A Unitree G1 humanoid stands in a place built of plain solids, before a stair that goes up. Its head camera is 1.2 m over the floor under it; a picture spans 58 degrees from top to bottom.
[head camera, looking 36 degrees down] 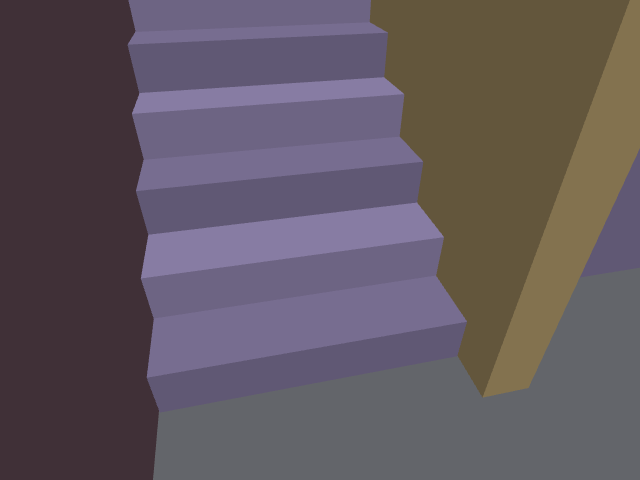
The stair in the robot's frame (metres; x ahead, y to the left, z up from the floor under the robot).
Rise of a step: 0.17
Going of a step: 0.24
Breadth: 0.98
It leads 13 degrees to the left of straight ahead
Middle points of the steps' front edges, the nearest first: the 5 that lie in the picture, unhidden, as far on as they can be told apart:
0.86 0.01 0.17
1.09 0.06 0.34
1.32 0.11 0.51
1.55 0.16 0.68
1.77 0.21 0.86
